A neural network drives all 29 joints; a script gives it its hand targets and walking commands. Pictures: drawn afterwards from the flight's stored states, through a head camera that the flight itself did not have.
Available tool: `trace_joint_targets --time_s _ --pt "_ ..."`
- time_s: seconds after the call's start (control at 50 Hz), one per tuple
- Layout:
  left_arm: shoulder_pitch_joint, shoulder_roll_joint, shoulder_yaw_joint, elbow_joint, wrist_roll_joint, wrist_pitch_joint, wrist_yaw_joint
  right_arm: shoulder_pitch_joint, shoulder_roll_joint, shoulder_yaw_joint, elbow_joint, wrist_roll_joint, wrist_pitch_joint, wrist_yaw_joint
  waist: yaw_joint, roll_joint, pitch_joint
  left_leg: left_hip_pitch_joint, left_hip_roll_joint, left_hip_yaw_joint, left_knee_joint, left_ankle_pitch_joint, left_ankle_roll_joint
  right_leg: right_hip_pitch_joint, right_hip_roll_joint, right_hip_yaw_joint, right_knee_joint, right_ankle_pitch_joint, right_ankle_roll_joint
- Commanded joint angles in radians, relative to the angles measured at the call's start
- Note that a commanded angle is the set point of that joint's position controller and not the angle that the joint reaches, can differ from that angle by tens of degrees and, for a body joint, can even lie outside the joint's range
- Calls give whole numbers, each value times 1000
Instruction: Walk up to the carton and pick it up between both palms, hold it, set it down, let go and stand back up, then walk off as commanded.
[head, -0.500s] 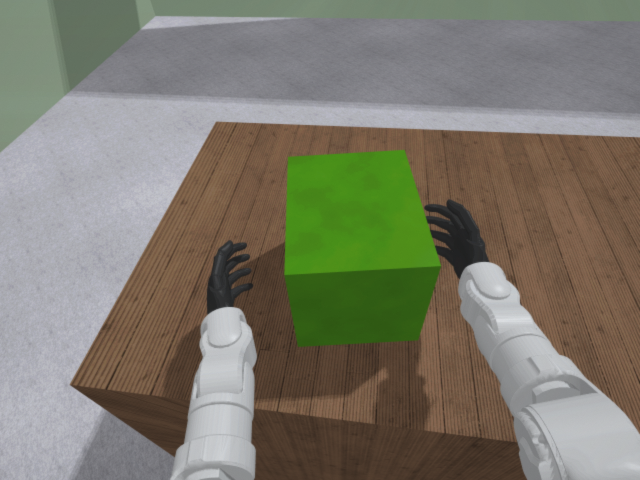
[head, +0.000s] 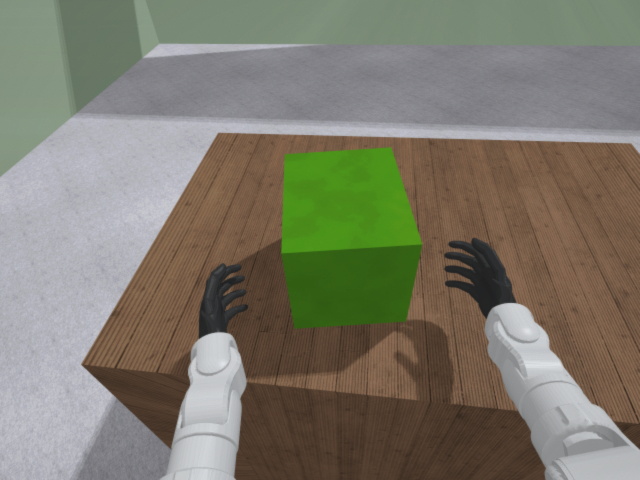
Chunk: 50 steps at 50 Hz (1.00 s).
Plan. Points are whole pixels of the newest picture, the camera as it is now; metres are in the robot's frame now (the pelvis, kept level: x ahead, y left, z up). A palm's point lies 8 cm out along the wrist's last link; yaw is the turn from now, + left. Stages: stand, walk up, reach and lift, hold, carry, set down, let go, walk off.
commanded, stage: set down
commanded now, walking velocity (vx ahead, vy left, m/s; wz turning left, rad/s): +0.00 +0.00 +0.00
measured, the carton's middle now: (343, 235) +0.51 +0.05 +0.02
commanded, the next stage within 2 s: none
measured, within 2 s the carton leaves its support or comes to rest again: neither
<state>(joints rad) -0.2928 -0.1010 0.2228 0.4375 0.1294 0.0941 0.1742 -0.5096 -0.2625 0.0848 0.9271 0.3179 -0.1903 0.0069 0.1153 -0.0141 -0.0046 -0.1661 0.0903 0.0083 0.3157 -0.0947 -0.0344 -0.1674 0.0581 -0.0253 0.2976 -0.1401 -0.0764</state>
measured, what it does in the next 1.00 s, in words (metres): stands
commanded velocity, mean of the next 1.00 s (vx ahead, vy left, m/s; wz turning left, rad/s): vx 0.00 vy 0.00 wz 0.00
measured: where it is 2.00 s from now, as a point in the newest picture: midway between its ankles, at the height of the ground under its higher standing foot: outside the picture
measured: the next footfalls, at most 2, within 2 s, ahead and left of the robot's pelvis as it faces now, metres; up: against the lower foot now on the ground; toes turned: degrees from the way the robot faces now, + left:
none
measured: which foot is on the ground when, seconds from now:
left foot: down 0.00-1.00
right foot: down 0.00-1.00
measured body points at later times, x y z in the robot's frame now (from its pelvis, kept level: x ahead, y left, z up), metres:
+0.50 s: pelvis -0.03 +0.02 +0.00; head -0.04 +0.04 +0.45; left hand +0.28 +0.21 +0.07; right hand +0.33 -0.16 +0.04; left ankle +0.00 +0.19 -0.75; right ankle +0.01 -0.06 -0.75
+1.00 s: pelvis -0.03 +0.02 +0.00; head -0.04 +0.04 +0.45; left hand +0.23 +0.20 +0.06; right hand +0.26 -0.19 +0.04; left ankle +0.00 +0.19 -0.75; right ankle +0.01 -0.06 -0.75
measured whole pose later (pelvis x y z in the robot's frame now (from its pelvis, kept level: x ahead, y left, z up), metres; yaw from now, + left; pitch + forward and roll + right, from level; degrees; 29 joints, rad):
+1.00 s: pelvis -0.03 +0.02 +0.00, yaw +1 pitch -2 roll +0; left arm 0.09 -0.09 0.01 -0.08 0.12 0.31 0.26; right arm 0.00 -0.37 0.08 0.40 0.37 -0.12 0.16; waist 0.03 -0.04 -0.02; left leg -0.16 0.09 0.00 0.32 -0.12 -0.04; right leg -0.16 0.06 -0.04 0.30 -0.11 -0.07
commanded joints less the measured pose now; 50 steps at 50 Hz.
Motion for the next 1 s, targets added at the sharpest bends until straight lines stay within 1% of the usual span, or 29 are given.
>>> trace_joint_targets --time_s 0.0,0.02,0.04,0.06,0.08,0.1,0.14,0.16,0.18,0.22,0.24,0.26,0.3,0.32,0.34,0.42,0.48,0.54,0.58,0.62,0.64,0.72,0.74,0.8,0.86,0.92,0.94,0.96,0.98 --pt "-186 100 -126 -210 -74 -2 19 -272 -233 38 -233 -2 -11 54 -22 -67 -264 -38 -86 39 -4 110 40 153 13 32 -10 94 34" --pt "-172 92 -130 -216 -72 11 26 -249 -236 31 -228 -5 -3 62 -18 -67 -252 -13 -81 37 -11 93 41 121 14 28 -26 32 29" --pt "-182 89 -131 -186 -67 26 33 -258 -231 19 -211 -12 7 71 -11 -64 -227 -11 -79 39 -17 49 42 78 10 29 -41 -46 23" --pt "-189 85 -140 -186 -68 38 41 -255 -232 8 -200 -17 17 80 -14 -67 -219 -12 -78 38 -26 13 42 58 8 27 -51 -102 20" --pt "-186 83 -139 -183 -63 50 50 -243 -234 -1 -187 -19 25 88 -6 -64 -203 -12 -76 38 -37 -21 41 38 3 32 -62 -148 18" --pt "-209 80 -149 -187 -68 58 57 -253 -235 -13 -177 -25 32 95 -11 -67 -202 -19 -77 38 -42 -53 41 19 -1 32 -65 -184 18" --pt "-219 73 -169 -226 -69 71 74 -242 -247 -41 -160 -28 43 108 -20 -48 -211 -12 -76 36 -46 -77 34 0 -5 31 -65 -197 17" --pt "-275 80 -168 -214 -69 80 79 -287 -247 -55 -143 -34 53 111 -20 -40 -213 -34 -77 37 -45 -113 31 -11 -11 39 -64 -226 16" --pt "-205 56 -182 -269 -65 79 84 -213 -246 -62 -156 -30 51 116 -29 -27 -225 2 -74 29 -48 -91 24 1 -9 35 -65 -195 16" --pt "-225 48 -209 -294 -64 95 88 -218 -255 -85 -138 -29 60 122 -55 -2 -229 17 -73 18 -44 -110 15 -4 -13 37 -67 -179 11" --pt "-219 49 -208 -304 -59 99 90 -205 -257 -91 -136 -29 61 125 -57 4 -230 23 -72 13 -47 -115 14 -3 -14 38 -68 -173 10" --pt "-199 40 -224 -323 -57 110 93 -187 -270 -105 -133 -31 62 128 -71 4 -239 36 -72 7 -48 -121 12 4 -14 36 -70 -162 9" --pt "-163 37 -227 -337 -50 128 96 -160 -276 -116 -141 -35 64 132 -76 -6 -238 51 -70 0 -49 -115 11 10 -12 32 -72 -136 12" --pt "-123 31 -228 -352 -45 138 94 -128 -282 -120 -157 -37 63 133 -84 -17 -243 66 -70 -1 -48 -86 13 28 -9 31 -70 -102 14" --pt "-110 37 -219 -341 -40 149 92 -121 -283 -118 -165 -37 63 132 -82 -25 -239 64 -74 4 -47 -68 18 44 -10 36 -70 -84 18" --pt "35 33 -195 -423 -26 175 80 2 -297 -98 -306 -4 41 128 -78 -45 -257 83 -88 15 -35 68 28 141 1 35 -57 50 28" --pt "88 23 -215 -487 -39 181 74 52 -306 -94 -418 16 28 127 -85 -44 -248 80 -96 18 -34 94 33 158 4 31 -50 70 34" --pt "168 21 -242 -613 -55 178 69 149 -322 -90 -536 41 17 132 -100 -45 -262 119 -93 13 -23 146 33 164 6 25 -42 117 32" --pt "192 22 -265 -663 -69 171 71 187 -336 -95 -585 49 16 137 -111 -40 -256 115 -91 10 -16 135 33 147 2 30 -40 104 30" --pt "265 14 -281 -718 -73 169 75 265 -342 -89 -632 64 15 144 -117 -37 -229 123 -90 7 -21 122 34 139 0 35 -45 85 28" --pt "236 19 -289 -714 -80 169 77 244 -343 -91 -645 66 22 147 -118 -38 -218 106 -89 9 -23 90 36 116 -3 38 -44 49 26" --pt "274 20 -280 -700 -73 177 91 295 -345 -102 -687 63 42 163 -104 -68 -150 57 -85 12 -53 -36 48 85 -31 74 -71 -104 25" --pt "278 20 -273 -698 -68 178 94 309 -340 -101 -697 63 46 166 -95 -70 -147 51 -86 14 -57 -50 50 85 -39 84 -76 -130 25" --pt "292 15 -271 -693 -67 183 102 336 -344 -115 -706 66 58 170 -90 -75 -128 48 -85 14 -64 -76 53 67 -49 98 -81 -178 25" --pt "323 9 -280 -707 -68 190 99 379 -353 -134 -719 61 66 170 -102 -76 -127 70 -82 9 -66 -61 52 62 -52 101 -84 -162 24" --pt "388 -1 -292 -760 -72 193 96 453 -363 -139 -729 71 68 169 -112 -71 -130 111 -82 4 -62 -10 45 73 -43 91 -77 -91 21" --pt "375 -1 -301 -774 -77 194 96 437 -370 -146 -741 74 69 169 -120 -66 -146 119 -80 2 -58 1 41 69 -40 87 -71 -73 19" --pt "424 -4 -300 -774 -71 194 94 490 -367 -143 -734 73 68 166 -125 -68 -126 131 -80 1 -57 6 40 73 -40 88 -77 -61 19" --pt "436 -1 -303 -796 -70 192 92 504 -365 -144 -762 74 66 166 -126 -68 -143 145 -82 5 -52 26 36 81 -36 86 -75 -38 18"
